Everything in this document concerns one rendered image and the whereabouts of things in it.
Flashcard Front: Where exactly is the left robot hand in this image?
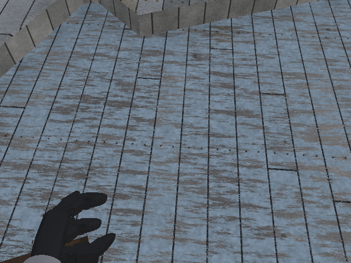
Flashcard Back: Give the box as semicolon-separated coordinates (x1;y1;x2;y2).
31;191;116;263

